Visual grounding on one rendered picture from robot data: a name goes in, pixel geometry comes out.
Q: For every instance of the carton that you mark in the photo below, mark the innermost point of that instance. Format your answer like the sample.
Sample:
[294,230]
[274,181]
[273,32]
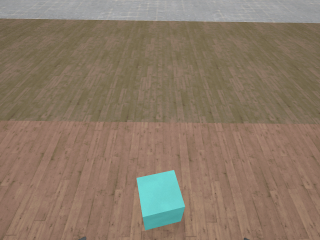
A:
[160,199]

